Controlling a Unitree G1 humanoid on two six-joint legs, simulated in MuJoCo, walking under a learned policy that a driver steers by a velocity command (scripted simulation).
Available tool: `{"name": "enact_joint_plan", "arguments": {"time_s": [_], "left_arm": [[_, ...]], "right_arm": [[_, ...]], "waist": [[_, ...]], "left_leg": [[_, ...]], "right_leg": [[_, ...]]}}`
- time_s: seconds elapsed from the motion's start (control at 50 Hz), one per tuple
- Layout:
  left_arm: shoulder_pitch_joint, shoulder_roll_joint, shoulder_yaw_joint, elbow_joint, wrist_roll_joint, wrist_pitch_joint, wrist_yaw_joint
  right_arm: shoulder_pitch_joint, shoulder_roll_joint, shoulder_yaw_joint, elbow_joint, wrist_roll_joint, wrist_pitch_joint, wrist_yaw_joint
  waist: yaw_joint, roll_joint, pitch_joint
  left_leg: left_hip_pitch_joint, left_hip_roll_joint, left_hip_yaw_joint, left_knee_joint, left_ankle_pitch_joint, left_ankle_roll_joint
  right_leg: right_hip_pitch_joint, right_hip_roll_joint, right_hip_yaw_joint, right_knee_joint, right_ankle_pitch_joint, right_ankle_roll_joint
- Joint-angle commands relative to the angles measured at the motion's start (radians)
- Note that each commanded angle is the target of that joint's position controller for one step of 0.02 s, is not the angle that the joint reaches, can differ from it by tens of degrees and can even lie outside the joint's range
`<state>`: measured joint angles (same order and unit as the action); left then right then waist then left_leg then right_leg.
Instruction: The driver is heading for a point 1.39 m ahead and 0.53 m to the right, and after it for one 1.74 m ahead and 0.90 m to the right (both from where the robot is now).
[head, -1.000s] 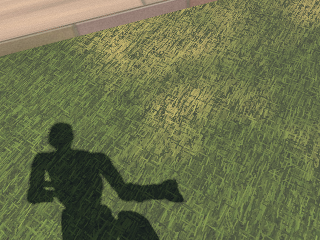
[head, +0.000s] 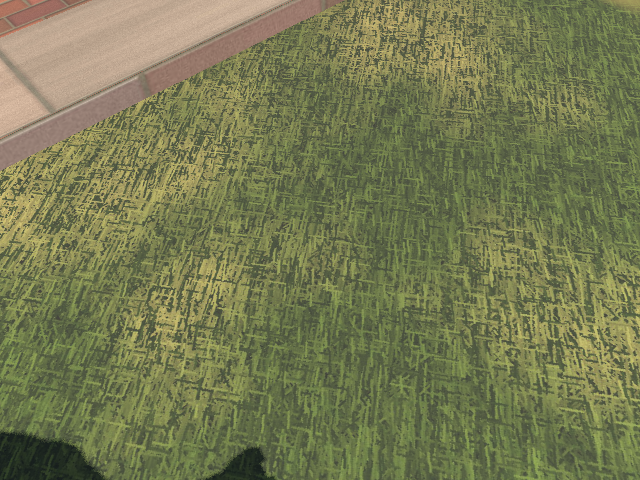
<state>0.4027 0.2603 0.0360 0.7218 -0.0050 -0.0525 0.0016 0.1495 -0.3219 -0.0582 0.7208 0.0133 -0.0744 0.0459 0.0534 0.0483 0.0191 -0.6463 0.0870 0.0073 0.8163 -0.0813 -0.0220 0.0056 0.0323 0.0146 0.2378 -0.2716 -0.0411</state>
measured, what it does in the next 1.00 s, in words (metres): walks ahead, turning right: left foot, then right foot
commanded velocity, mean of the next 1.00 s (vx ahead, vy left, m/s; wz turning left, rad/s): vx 0.49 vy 0.00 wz -0.47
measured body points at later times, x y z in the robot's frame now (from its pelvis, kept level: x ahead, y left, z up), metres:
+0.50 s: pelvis +0.27 +0.04 +0.00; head +0.29 +0.03 +0.45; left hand +0.48 +0.28 -0.10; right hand +0.27 -0.25 -0.12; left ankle +0.26 +0.14 -0.75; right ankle +0.36 -0.15 -0.67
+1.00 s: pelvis +0.53 -0.09 +0.00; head +0.56 -0.12 +0.45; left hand +0.73 +0.13 -0.10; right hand +0.59 -0.42 -0.09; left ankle +0.73 +0.03 -0.67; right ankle +0.50 -0.15 -0.75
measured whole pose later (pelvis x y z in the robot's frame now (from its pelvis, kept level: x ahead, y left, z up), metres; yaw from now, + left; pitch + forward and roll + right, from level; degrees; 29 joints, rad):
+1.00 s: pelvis +0.53 -0.09 +0.00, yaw -29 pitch +1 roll +0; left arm 0.34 0.28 0.06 0.67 -0.01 -0.05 0.00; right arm 0.08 -0.32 -0.04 0.70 -0.01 -0.09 0.01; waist 0.05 0.03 0.06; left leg -0.65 0.10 -0.08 0.89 -0.16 -0.06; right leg -0.18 0.10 0.08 0.35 -0.18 -0.10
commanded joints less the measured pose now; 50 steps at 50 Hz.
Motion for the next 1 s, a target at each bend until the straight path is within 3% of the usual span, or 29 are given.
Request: {"name": "enact_joint_plan", "arguments": {"time_s": [0.02, 0.06, 0.12, 0.16, 0.18, 0.2, 0.22, 0.24, 0.26, 0.28, 0.3, 0.34, 0.4, 0.44, 0.52, 0.6, 0.64, 0.68, 0.7, 0.72, 0.74, 0.76, 0.78, 0.8, 0.82, 0.84, 0.88, 0.94, 1.0], "left_arm": [[-0.011, 0.19, 0.053, -0.038, -0.006, -0.02, 0.01], [0.023, 0.199, 0.057, -0.01, -0.016, -0.021, 0.009], [0.021, 0.217, 0.067, 0.014, -0.024, -0.013, 0.014], [0.008, 0.232, 0.071, 0.02, -0.016, -0.002, 0.016], [0.002, 0.211, 0.062, 0.017, -0.006, 0.002, 0.017], [0.014, 0.147, 0.037, -0.009, 0.018, 0.003, 0.018], [0.184, 0.019, 0.006, -0.02, -0.015, -0.012, 0.014], [0.115, 0.142, 0.031, 0.002, -0.043, -0.019, 0.01], [0.007, 0.19, 0.049, -0.026, -0.058, -0.018, 0.009], [-0.044, 0.181, 0.045, -0.038, -0.045, -0.017, 0.014], [-0.072, 0.167, 0.047, -0.042, -0.029, -0.015, 0.014], [-0.028, 0.131, 0.048, -0.026, -0.034, 0.009, 0.012], [-0.067, 0.097, 0.045, -0.045, -0.025, 0.038, 0.016], [-0.108, 0.094, 0.043, -0.063, -0.018, 0.037, 0.014], [-0.22, 0.073, 0.031, -0.094, -0.017, 0.016, -0.016], [-0.349, 0.062, 0.022, -0.153, -0.019, 0.013, -0.043], [-0.37, 0.077, 0.027, -0.179, -0.019, 0.015, -0.054], [-0.321, 0.116, 0.047, -0.188, -0.016, 0.021, -0.057], [-0.23, 0.149, 0.067, -0.172, -0.017, 0.026, -0.055], [-0.07, 0.196, 0.097, -0.132, -0.02, 0.03, -0.045], [0.087, 0.28, 0.131, -0.095, -0.025, 0.043, -0.025], [0.026, 0.384, 0.14, -0.112, -0.032, 0.031, -0.022], [0.042, 0.283, 0.111, -0.147, -0.023, 0.009, -0.032], [0.01, 0.231, 0.093, -0.134, -0.012, -0.007, -0.037], [-0.046, 0.21, 0.085, -0.135, -0.014, -0.014, -0.037], [-0.109, 0.18, 0.075, -0.144, -0.014, -0.014, -0.034], [-0.159, 0.161, 0.065, -0.162, 0.002, -0.017, -0.023], [-0.137, 0.19, 0.071, -0.14, -0.006, -0.021, -0.003], [-0.103, 0.206, 0.075, -0.117, -0.011, -0.012, 0.012]], "right_arm": [[-0.178, -0.024, 0.009, -0.11, 0.006, -0.019, 0.009], [-0.222, -0.033, 0.008, -0.132, 0.006, -0.023, 0.015], [-0.199, -0.067, -0.002, -0.138, 0.003, -0.033, 0.019], [-0.086, -0.108, -0.024, -0.118, 0.002, -0.033, 0.007], [0.066, -0.143, -0.045, -0.082, 0.002, -0.03, -0.006], [0.246, -0.209, -0.061, -0.061, -0.013, -0.024, -0.02], [0.277, -0.261, -0.066, -0.044, -0.032, -0.021, -0.013], [0.248, -0.156, -0.042, -0.057, -0.02, -0.022, -0.013], [0.183, -0.111, -0.029, -0.054, -0.013, -0.021, -0.02], [0.129, -0.094, -0.024, -0.052, -0.016, -0.021, -0.023], [0.093, -0.075, -0.021, -0.044, -0.025, -0.023, -0.024], [0.05, -0.049, -0.019, -0.034, -0.034, -0.038, -0.025], [0.033, -0.065, -0.029, -0.006, -0.023, -0.056, -0.027], [0.045, -0.08, -0.035, 0.01, -0.024, -0.055, -0.033], [0.06, -0.109, -0.041, 0.025, -0.021, -0.04, -0.042], [0.132, -0.149, -0.052, 0.054, -0.004, -0.011, -0.045], [0.141, -0.168, -0.059, 0.061, 0.009, 0.007, -0.045], [0.127, -0.199, -0.068, 0.056, 0.019, 0.022, -0.052], [0.117, -0.208, -0.07, 0.051, 0.024, 0.031, -0.054], [0.1, -0.194, -0.064, 0.045, 0.028, 0.037, -0.058], [0.122, -0.14, -0.041, 0.029, 0.003, 0.03, -0.061], [0.214, 0.004, 0.005, -0.031, -0.031, 0.003, -0.048], [0.097, -0.089, -0.006, -0.042, 0.004, -0.033, -0.036], [0.004, -0.136, -0.019, -0.073, 0.037, -0.053, -0.03], [0.0, -0.119, -0.012, -0.072, 0.026, -0.063, -0.035], [0.006, -0.12, -0.015, -0.06, -0.002, -0.064, -0.041], [0.039, -0.123, -0.021, -0.05, -0.016, -0.044, -0.038], [0.011, -0.08, -0.009, -0.055, -0.03, -0.02, -0.039], [-0.111, -0.046, 0.007, -0.084, -0.026, -0.019, -0.037]], "waist": [[0.026, -0.141, 0.083], [0.029, -0.133, 0.102], [-0.012, -0.139, 0.086], [-0.082, -0.161, -0.005], [-0.16, -0.156, -0.111], [-0.222, -0.058, -0.28], [-0.121, 0.264, -0.461], [-0.161, 0.185, -0.381], [-0.156, 0.12, -0.209], [-0.128, 0.034, -0.125], [-0.102, 0.018, -0.075], [-0.054, 0.055, -0.056], [-0.038, 0.026, 0.013], [-0.045, 0.007, 0.037], [-0.085, -0.015, 0.064], [-0.137, -0.03, 0.101], [-0.129, -0.019, 0.097], [-0.079, 0.021, 0.034], [-0.023, 0.033, -0.026], [0.07, 0.017, -0.11], [0.127, -0.09, -0.202], [-0.02, -0.343, -0.283], [0.063, -0.201, -0.375], [0.069, -0.149, -0.228], [0.021, -0.074, -0.147], [-0.019, -0.054, -0.097], [-0.064, -0.084, -0.078], [-0.067, -0.072, -0.042], [-0.023, -0.103, -0.008]], "left_leg": [[-0.006, -0.029, 0.021, -0.168, 0.128, -0.005], [0.025, -0.042, 0.0, -0.228, 0.141, 0.013], [0.076, -0.057, -0.023, -0.288, 0.083, 0.048], [0.271, -0.107, 0.019, -0.299, 0.017, 0.082], [0.498, -0.106, 0.028, -0.293, 0.03, 0.109], [0.826, 0.085, -0.169, -0.239, 0.025, 0.167], [1.087, 0.323, -0.675, -0.404, -0.316, 0.306], [1.004, 0.305, -0.753, -0.526, -0.469, 0.277], [0.871, 0.285, -0.58, -0.538, -0.457, 0.239], [0.735, 0.256, -0.463, -0.553, -0.325, 0.223], [0.622, 0.219, -0.368, -0.574, -0.209, 0.216], [0.517, 0.183, -0.238, -0.634, -0.117, 0.216], [0.459, 0.189, -0.118, -0.698, -0.039, 0.231], [0.483, 0.181, -0.048, -0.714, 0.009, 0.232], [0.528, 0.145, 0.098, -0.714, 0.096, 0.204], [0.654, 0.182, 0.151, -0.687, 0.138, 0.191], [0.726, 0.201, 0.172, -0.634, 0.259, 0.175], [0.772, 0.201, 0.202, -0.493, 0.601, 0.153], [0.767, 0.191, 0.217, -0.348, 0.735, 0.14], [0.686, 0.156, 0.245, -0.134, 0.735, 0.109], [0.438, 0.112, 0.242, 0.175, 0.414, 0.063], [-0.01, -0.102, 0.127, 0.514, -0.494, 0.001], [-0.117, -0.105, -0.091, 0.6, -0.507, 0.015], [-0.182, -0.062, -0.095, 0.569, -0.402, 0.039], [-0.144, -0.017, -0.094, 0.479, -0.316, 0.048], [-0.082, 0.012, -0.094, 0.392, -0.269, 0.04], [0.015, 0.031, -0.097, 0.321, -0.216, 0.016], [0.031, 0.014, -0.063, 0.18, -0.141, -0.037], [0.066, -0.025, -0.054, -0.067, 0.06, -0.06]], "right_leg": [[-0.071, -0.218, 0.101, -0.112, 0.264, -0.154], [-0.063, -0.245, 0.129, -0.102, 0.262, -0.153], [0.013, -0.282, 0.162, -0.039, 0.363, -0.13], [0.021, -0.256, 0.149, 0.116, 0.656, -0.102], [-0.049, -0.204, 0.117, 0.301, 0.718, -0.071], [-0.264, -0.136, 0.094, 0.617, 0.433, -0.033], [-0.576, 0.03, 0.103, 0.962, -0.296, 0.025], [-0.664, -0.011, 0.185, 1.069, -0.289, 0.027], [-0.73, -0.056, 0.145, 1.088, -0.208, 0.025], [-0.704, -0.104, 0.114, 1.058, -0.128, 0.023], [-0.665, -0.134, 0.113, 1.014, -0.076, 0.021], [-0.574, -0.167, 0.117, 0.976, -0.025, 0.022], [-0.624, -0.182, 0.111, 0.917, 0.019, 0.037], [-0.679, -0.184, 0.116, 0.838, 0.114, 0.048], [-0.66, -0.167, 0.046, 0.593, 0.305, 0.045], [-0.685, -0.15, -0.018, 0.444, 0.295, 0.02], [-0.682, -0.129, -0.047, 0.403, 0.224, -0.006], [-0.575, -0.063, -0.102, 0.396, 0.116, -0.046], [-0.458, -0.018, -0.125, 0.39, 0.076, -0.073], [-0.232, 0.03, -0.133, 0.325, 0.126, -0.111], [0.078, -0.064, 0.051, 0.307, 0.133, -0.166], [0.368, -0.307, 0.636, 0.201, -0.075, -0.355], [0.399, -0.363, 0.819, 0.057, -0.182, -0.371], [0.299, -0.34, 0.677, 0.033, -0.096, -0.317], [0.16, -0.298, 0.557, 0.041, 0.02, -0.285], [0.038, -0.257, 0.459, 0.037, 0.135, -0.263], [-0.086, -0.218, 0.387, 0.002, 0.267, -0.261], [-0.191, -0.184, 0.293, -0.017, 0.376, -0.26], [-0.243, -0.125, 0.231, -0.008, 0.293, -0.211]]}}
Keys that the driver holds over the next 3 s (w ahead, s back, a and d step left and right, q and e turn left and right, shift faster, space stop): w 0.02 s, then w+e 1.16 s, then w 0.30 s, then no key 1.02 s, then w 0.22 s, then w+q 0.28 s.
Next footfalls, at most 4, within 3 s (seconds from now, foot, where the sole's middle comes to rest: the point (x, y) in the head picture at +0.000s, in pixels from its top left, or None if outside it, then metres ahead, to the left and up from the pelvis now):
0.18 left None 0.30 0.14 -0.78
0.74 right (451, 458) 0.53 -0.17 -0.78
1.22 left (417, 314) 0.88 -0.12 -0.78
1.68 right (561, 305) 0.91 -0.46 -0.78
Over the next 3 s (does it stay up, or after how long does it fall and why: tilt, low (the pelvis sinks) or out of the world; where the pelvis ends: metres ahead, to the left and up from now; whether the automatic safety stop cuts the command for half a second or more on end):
stays up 1.03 -0.44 0.00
